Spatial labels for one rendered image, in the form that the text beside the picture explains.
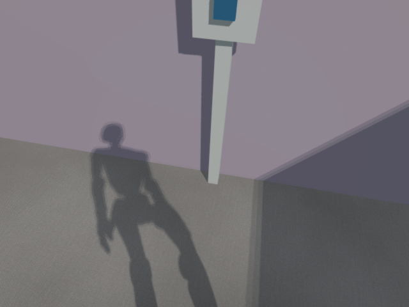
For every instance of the button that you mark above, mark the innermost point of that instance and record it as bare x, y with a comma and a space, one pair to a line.
225, 10

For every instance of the panel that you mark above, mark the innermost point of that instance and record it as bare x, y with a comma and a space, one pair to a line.
224, 32

